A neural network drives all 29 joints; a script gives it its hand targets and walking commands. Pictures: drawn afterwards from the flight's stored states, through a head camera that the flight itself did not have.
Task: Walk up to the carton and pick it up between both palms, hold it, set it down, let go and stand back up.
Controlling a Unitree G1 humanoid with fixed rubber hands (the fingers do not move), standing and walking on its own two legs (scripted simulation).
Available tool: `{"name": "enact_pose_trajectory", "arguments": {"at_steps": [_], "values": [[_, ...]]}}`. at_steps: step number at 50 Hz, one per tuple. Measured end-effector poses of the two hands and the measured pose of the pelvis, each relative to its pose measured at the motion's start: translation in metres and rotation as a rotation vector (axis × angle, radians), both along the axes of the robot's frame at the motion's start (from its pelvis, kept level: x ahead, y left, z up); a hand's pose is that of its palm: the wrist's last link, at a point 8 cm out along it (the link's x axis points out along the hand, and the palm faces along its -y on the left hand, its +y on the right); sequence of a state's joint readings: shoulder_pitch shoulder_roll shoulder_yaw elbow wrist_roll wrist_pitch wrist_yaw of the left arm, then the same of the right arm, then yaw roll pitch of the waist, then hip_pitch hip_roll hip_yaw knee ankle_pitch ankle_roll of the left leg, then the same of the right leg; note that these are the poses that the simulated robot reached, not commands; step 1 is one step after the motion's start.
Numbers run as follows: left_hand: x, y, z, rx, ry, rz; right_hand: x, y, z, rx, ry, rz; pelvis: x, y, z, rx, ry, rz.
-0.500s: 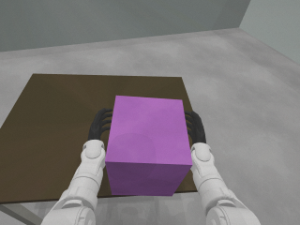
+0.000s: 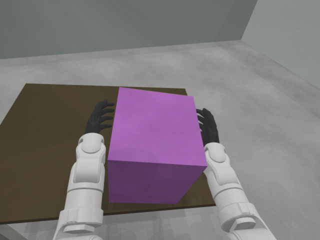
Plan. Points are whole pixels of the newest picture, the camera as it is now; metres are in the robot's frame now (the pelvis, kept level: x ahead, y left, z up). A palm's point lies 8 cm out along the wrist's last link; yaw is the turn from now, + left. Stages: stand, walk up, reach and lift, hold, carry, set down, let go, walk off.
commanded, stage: reach and lift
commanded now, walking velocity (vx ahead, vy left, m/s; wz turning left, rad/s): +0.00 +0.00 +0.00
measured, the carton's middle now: (150, 150) +0.36 +0.02 +0.03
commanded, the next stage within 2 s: hold in 1.68 s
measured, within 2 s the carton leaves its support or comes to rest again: neither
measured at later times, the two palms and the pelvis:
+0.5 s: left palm (91, 123) +0.35 +0.16 +0.14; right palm (213, 135) +0.35 -0.13 +0.13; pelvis -0.01 +0.01 +0.00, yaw +0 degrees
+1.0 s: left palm (86, 118) +0.35 +0.17 +0.16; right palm (212, 133) +0.34 -0.13 +0.14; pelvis -0.01 +0.01 +0.00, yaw +0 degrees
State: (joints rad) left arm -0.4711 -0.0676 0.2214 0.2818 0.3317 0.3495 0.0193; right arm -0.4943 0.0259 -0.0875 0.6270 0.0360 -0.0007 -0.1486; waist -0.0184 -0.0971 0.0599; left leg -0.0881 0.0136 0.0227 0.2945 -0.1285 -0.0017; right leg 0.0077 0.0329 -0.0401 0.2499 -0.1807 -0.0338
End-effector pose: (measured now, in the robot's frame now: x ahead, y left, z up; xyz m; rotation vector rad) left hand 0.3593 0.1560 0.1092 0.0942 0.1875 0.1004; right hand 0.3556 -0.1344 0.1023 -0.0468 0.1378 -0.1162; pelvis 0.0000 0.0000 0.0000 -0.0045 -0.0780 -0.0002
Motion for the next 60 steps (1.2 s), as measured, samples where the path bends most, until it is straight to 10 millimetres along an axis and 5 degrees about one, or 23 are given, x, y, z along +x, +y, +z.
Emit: {"name": "enact_pose_trajectory", "arguments": {"at_steps": [26,60], "values": [[-0.007,0.003,0.036,0.018,-0.011,-0.014,-0.01,0.002,0.028,0.023,-0.035,-0.011,-0.008,0.005,0.0,0.001,-0.048,0.002],[-0.009,0.007,0.056,0.014,-0.017,-0.014,-0.012,0.006,0.041,0.037,-0.052,-0.017,-0.011,0.01,-0.001,-0.002,-0.081,0.0]]}}
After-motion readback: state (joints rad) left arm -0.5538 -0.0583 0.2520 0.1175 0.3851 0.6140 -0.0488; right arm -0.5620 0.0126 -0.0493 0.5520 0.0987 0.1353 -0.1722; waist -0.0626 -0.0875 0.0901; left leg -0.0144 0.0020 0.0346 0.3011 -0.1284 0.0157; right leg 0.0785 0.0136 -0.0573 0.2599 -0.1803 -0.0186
